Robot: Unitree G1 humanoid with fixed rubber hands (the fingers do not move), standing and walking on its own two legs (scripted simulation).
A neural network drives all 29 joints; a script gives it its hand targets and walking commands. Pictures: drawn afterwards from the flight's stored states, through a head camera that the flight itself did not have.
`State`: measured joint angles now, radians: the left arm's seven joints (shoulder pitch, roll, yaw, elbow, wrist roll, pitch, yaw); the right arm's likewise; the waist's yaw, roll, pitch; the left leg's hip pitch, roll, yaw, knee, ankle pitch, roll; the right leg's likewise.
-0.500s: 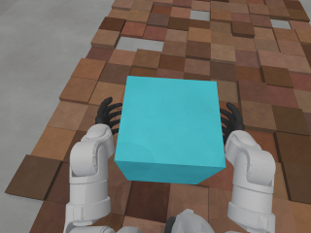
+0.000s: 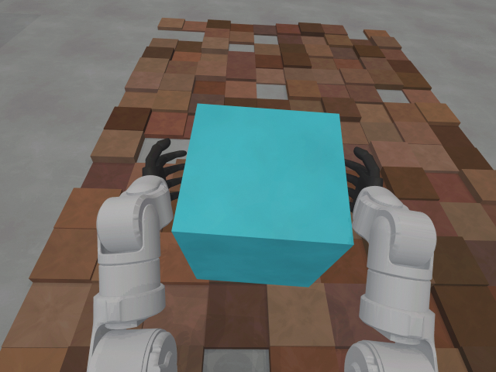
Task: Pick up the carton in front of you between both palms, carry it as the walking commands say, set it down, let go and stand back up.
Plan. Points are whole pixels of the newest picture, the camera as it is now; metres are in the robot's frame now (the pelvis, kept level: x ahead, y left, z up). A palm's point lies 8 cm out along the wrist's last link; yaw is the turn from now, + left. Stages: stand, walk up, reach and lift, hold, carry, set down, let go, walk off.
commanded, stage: carry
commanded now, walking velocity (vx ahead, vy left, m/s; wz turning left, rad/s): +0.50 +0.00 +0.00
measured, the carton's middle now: (259, 206) +0.36 -0.02 +0.08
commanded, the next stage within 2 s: none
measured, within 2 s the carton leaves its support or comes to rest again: neither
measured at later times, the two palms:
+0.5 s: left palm (162, 66) +0.66 +0.18 +0.17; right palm (301, 65) +0.70 -0.12 +0.16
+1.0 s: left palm (167, 3) +1.02 +0.22 +0.17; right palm (273, 8) +1.01 -0.08 +0.18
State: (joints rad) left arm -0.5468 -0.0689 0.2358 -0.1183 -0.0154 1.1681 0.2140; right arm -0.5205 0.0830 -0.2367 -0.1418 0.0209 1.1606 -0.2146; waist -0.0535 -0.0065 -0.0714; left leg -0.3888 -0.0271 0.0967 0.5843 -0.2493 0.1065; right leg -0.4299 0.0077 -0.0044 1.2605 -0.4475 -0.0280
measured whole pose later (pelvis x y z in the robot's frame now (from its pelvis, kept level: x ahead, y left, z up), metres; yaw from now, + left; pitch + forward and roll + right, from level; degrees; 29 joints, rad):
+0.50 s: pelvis +0.33 -0.01 +0.04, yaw +2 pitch +6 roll -1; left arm -0.49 -0.12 0.21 -0.28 -0.03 1.09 0.21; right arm -0.50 0.09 -0.27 -0.30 0.02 1.11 -0.17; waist 0.10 0.03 0.03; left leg -0.60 0.00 -0.02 1.24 -0.46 0.04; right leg -0.40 0.02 -0.09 0.56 -0.28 -0.27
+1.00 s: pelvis +0.67 +0.08 +0.04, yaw +1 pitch +6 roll -1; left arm -0.52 -0.15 0.29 -0.23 0.05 1.15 0.17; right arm -0.54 0.12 -0.28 -0.19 0.01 1.15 -0.19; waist -0.07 0.01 -0.03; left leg -0.20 -0.02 0.07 0.42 -0.33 0.07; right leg -0.70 -0.02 -0.07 0.90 -0.32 -0.04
